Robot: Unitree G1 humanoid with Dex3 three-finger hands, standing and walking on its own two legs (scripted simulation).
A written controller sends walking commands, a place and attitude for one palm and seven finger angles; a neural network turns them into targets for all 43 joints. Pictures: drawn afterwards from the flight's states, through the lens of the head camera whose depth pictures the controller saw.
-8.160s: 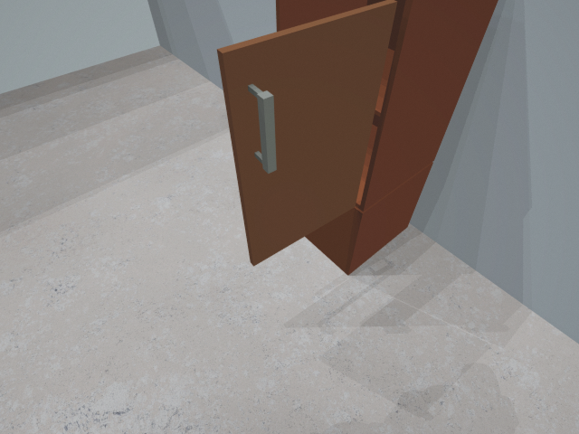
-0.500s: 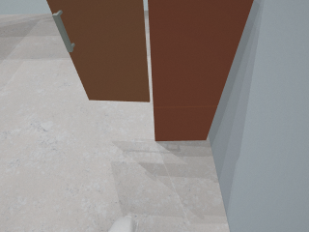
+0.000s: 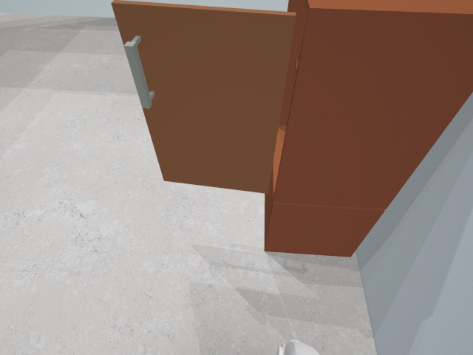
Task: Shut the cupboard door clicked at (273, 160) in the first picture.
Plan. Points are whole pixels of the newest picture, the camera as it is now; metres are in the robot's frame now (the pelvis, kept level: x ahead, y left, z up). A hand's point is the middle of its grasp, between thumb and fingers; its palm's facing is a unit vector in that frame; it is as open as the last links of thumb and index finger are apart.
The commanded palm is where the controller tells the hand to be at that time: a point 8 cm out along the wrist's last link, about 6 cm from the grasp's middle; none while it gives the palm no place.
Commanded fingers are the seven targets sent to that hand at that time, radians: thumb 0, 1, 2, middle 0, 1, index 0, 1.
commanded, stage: take the last steps up to it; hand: left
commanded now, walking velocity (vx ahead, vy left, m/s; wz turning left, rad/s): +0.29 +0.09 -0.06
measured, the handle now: (142, 73) +0.68 +0.29 +0.10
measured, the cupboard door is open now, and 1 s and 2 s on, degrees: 86 86 86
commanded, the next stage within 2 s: come to a stop and stand still in 0.26 s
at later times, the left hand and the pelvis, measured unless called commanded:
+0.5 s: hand (147, 333) +0.18 +0.19 -0.16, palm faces +0.03 -0.97 -0.23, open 7.2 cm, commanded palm none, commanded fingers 0.00 0.90 0.90 -0.20 -0.30 -0.20 -0.30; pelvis +0.18 +0.01 +0.01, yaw -2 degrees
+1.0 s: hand (138, 303) +0.24 +0.23 -0.17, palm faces -0.04 -0.97 -0.25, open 7.4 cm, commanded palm none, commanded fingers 0.00 0.90 0.90 -0.20 -0.30 -0.20 -0.30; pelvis +0.16 +0.03 -0.01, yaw -4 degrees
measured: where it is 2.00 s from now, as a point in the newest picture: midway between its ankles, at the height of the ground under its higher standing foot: outside the picture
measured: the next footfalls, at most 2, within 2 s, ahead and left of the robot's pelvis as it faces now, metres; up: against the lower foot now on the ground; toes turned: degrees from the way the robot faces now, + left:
right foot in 0.20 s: +0.19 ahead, -0.09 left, +0.00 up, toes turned -9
left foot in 0.60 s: +0.31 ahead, +0.16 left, +0.00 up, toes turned +2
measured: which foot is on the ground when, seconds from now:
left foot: down 0.00-0.20, up 0.22-0.58, down 0.60-1.00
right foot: up 0.00-0.18, down 0.20-0.60, up 0.62-0.98, down 1.00-1.00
